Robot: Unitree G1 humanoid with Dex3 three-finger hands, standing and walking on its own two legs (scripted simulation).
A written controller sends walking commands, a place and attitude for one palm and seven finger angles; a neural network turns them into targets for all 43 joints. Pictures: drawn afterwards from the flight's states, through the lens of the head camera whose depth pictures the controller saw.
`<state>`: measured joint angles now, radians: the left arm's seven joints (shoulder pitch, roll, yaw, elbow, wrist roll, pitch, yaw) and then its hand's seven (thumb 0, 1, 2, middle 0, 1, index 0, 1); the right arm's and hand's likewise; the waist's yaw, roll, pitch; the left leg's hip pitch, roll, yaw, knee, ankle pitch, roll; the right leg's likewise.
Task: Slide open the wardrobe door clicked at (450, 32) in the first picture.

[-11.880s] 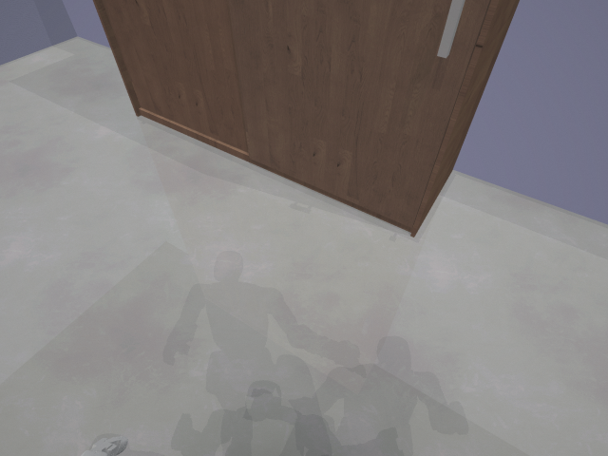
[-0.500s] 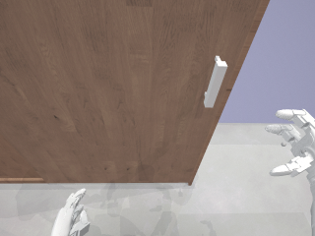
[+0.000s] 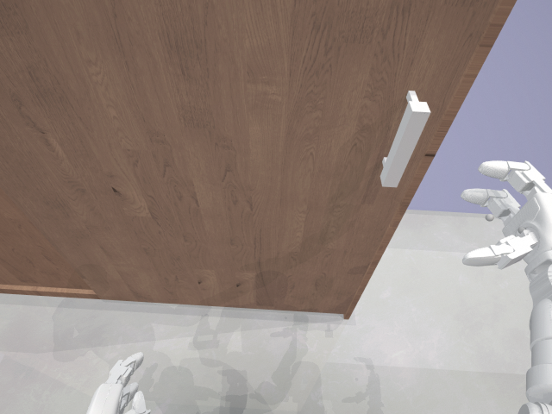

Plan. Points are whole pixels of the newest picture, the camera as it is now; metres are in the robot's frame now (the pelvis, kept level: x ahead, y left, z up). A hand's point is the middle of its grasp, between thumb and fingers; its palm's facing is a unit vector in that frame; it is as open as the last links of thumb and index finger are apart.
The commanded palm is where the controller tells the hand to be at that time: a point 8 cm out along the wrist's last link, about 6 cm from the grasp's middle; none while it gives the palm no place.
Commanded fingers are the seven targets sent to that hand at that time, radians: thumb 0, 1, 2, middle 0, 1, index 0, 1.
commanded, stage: move the hooked fingers beside the handle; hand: right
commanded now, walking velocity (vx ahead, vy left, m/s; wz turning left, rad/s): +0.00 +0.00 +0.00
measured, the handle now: (399, 140) +0.53 -0.16 +0.12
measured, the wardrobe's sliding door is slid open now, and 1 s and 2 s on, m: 0.00 0.00 0.00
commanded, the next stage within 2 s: feel for the door with the fingertips in 1.68 s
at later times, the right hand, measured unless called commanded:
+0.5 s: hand (468, 188) +0.42 -0.24 +0.13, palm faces +0.01 +1.00 -0.01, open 14.0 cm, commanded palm +0.41 -0.29 +0.12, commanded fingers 0.00 0.50 -0.30 0.30 1.20 0.30 1.20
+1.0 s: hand (440, 157) +0.49 -0.21 +0.12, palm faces -0.02 +1.00 +0.00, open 13.9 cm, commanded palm +0.46 -0.27 +0.12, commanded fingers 0.00 0.50 -0.30 0.30 1.20 0.30 1.20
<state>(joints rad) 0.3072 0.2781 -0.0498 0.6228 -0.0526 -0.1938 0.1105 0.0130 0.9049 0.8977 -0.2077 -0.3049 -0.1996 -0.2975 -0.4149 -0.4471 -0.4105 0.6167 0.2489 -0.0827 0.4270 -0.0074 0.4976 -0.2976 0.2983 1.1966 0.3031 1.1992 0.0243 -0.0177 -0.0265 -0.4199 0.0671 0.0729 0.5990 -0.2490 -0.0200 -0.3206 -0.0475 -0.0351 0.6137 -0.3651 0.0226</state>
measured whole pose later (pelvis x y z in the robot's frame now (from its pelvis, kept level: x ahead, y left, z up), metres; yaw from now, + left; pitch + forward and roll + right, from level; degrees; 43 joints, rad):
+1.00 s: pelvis +0.00 -0.01 -0.01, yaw +1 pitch +13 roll +1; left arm 0.41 0.29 -0.03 0.66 -0.03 -0.02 0.06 0.01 0.91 0.90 -0.21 -0.30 -0.20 -0.30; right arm -0.90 -0.56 -0.43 1.15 0.13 -0.26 0.36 -0.01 0.50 -0.30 0.30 1.20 0.31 1.21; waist 0.13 -0.01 -0.05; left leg -0.63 0.06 0.05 0.66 -0.25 -0.03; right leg -0.54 -0.06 -0.05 0.72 -0.40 0.01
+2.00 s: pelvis +0.01 -0.01 -0.01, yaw +1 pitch +12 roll +1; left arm 0.40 0.28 -0.03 0.64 -0.03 0.02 0.05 0.01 0.91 0.90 -0.21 -0.30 -0.20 -0.30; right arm -0.83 -0.50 -0.38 1.06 0.17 -0.25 0.36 -0.01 0.50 -0.30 0.30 1.20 0.30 1.20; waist 0.11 -0.01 -0.07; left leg -0.60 0.05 0.06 0.65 -0.26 -0.03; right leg -0.52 -0.06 -0.04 0.72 -0.41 0.01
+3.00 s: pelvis -0.02 -0.01 -0.02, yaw +1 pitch +14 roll +1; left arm 0.44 0.28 -0.04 0.63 -0.02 0.00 0.04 0.01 0.91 0.90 -0.21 -0.30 -0.20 -0.30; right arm -0.97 -0.54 -0.38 1.18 0.13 -0.26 0.31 -0.01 0.50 -0.30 0.34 1.22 0.34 1.22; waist 0.15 0.00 -0.06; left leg -0.69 0.05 0.06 0.69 -0.23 -0.02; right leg -0.62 -0.06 -0.03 0.77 -0.39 0.01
